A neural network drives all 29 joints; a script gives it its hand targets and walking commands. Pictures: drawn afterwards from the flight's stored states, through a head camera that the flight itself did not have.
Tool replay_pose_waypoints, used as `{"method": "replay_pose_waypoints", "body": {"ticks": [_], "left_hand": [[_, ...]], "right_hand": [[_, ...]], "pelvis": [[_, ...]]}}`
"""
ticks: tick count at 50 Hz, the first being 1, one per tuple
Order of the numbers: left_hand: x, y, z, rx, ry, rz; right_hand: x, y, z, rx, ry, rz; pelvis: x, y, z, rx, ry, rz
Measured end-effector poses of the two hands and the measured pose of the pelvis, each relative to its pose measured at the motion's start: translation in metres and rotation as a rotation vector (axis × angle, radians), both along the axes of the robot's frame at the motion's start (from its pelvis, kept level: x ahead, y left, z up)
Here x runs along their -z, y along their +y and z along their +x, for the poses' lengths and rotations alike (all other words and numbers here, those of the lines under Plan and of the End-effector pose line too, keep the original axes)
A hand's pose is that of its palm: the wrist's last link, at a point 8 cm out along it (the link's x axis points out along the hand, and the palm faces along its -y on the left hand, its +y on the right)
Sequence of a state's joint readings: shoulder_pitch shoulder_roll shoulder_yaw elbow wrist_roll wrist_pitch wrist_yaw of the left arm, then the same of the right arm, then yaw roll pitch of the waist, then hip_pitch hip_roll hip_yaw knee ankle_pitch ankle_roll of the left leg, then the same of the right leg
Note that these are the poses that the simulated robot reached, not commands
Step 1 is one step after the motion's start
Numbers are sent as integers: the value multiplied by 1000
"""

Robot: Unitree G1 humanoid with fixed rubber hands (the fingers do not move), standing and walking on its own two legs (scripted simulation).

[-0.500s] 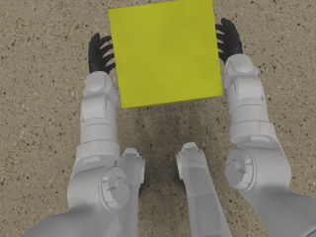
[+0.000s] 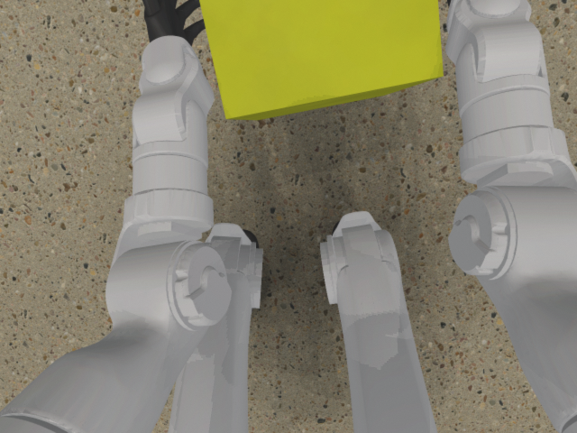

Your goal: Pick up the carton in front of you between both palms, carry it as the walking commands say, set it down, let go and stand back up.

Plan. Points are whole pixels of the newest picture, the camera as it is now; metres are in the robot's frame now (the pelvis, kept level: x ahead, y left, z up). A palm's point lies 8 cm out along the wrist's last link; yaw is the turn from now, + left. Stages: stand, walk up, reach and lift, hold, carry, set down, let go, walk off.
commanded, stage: set down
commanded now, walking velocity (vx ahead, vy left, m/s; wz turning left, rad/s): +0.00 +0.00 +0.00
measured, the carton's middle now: (311, 21) +0.55 -0.07 -0.22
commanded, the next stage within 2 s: none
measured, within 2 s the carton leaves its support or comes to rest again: rests again in 0.64 s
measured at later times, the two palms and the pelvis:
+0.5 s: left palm (196, 46) +0.54 +0.08 -0.23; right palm out of the picture +0.56 -0.22 -0.23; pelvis +0.00 -0.01 -0.06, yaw +2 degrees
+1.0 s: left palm (193, 52) +0.54 +0.09 -0.25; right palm (428, 4) +0.55 -0.22 -0.25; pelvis -0.01 +0.00 -0.08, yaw +2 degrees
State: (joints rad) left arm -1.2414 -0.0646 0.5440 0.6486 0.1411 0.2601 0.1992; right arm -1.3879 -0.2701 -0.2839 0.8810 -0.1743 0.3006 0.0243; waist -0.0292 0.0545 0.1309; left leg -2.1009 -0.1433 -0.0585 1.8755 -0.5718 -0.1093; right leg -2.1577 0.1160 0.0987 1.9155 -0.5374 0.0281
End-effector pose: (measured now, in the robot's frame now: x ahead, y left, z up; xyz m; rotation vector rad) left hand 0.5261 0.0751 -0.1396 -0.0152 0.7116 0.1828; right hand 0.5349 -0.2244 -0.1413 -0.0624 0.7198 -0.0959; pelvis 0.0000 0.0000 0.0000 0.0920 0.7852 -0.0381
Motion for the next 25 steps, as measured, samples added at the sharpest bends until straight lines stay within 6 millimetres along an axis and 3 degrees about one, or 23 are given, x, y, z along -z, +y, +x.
{"method": "replay_pose_waypoints", "body": {"ticks": [12, 25], "left_hand": [[71, -3, 13, -12, 37, 1], [91, 1, 16, -12, 35, -16]], "right_hand": [[73, -3, 18, -33, 38, -15], [85, 0, 26, -36, 40, -15]], "pelvis": [[42, -5, 1, -12, -73, 16], [62, -6, 4, -41, -104, 0]]}}
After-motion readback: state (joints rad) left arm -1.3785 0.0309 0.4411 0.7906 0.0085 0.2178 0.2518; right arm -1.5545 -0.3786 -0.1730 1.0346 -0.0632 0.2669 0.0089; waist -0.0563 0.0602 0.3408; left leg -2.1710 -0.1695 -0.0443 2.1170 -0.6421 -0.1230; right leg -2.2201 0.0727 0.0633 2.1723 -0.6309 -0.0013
